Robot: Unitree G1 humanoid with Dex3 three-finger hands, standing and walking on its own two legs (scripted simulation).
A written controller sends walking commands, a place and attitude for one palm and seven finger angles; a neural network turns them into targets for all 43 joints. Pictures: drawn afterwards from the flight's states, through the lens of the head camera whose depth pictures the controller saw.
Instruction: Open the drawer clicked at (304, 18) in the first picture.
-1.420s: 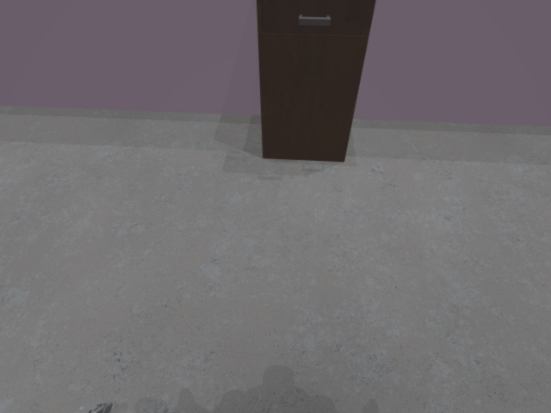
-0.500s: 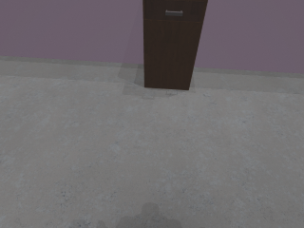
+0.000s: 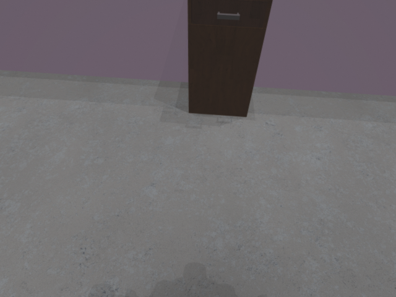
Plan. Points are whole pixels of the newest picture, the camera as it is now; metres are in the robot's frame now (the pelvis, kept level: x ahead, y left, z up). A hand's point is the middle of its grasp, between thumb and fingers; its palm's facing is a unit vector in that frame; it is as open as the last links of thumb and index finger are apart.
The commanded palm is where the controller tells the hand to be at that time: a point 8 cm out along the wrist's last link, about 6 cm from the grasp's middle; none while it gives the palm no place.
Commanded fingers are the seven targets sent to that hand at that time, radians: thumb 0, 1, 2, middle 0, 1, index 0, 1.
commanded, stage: look at it before walking up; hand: left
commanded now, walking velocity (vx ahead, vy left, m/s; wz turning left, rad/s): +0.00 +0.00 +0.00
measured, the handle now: (228, 15) +1.54 -0.07 -0.01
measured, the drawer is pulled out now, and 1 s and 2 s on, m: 0.00 0.00 0.00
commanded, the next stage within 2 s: walk to a spot facing it in 0.02 s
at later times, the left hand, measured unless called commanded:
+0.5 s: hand out of the picture +0.07 +0.17 -0.19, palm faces -0.12 -0.97 -0.20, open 7.4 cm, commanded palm none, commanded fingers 0.00 0.90 0.90 -0.20 -0.30 -0.20 -0.30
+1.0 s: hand (139, 258) +0.25 +0.18 -0.21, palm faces -0.23 -0.96 -0.16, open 7.4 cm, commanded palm none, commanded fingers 0.00 0.90 0.90 -0.20 -0.30 -0.20 -0.30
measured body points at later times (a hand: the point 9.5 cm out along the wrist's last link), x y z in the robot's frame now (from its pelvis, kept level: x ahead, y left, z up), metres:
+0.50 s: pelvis +0.06 -0.02 -0.03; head +0.07 -0.04 +0.42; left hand +0.08 +0.22 -0.17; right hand +0.02 -0.27 -0.18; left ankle +0.01 +0.13 -0.74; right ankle +0.04 -0.11 -0.75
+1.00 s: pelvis +0.27 -0.01 -0.03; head +0.30 +0.01 +0.42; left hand +0.27 +0.23 -0.19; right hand +0.33 -0.26 -0.15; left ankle +0.37 +0.05 -0.75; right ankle +0.08 -0.09 -0.67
